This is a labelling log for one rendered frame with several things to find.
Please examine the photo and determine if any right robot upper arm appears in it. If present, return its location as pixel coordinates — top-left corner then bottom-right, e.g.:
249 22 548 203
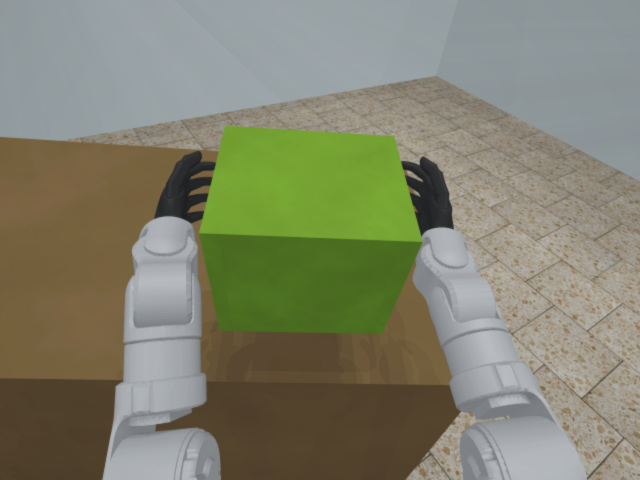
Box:
460 415 585 480

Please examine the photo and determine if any left robot upper arm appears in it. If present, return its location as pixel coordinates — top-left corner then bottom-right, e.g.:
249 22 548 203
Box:
104 428 221 480

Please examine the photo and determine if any left robot forearm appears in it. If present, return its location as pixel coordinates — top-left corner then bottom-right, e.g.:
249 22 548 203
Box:
102 216 207 480

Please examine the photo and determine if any carton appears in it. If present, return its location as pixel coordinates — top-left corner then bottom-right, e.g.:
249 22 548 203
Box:
199 126 423 334

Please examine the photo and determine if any robot right hand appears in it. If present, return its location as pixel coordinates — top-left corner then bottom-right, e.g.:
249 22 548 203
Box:
401 157 454 237

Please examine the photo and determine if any robot left hand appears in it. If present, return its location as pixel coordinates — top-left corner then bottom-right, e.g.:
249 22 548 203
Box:
154 151 216 223

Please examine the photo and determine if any right robot forearm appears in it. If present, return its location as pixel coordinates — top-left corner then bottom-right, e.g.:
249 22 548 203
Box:
413 227 587 480

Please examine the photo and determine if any pedestal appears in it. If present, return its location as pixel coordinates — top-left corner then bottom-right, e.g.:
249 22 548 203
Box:
0 137 461 480

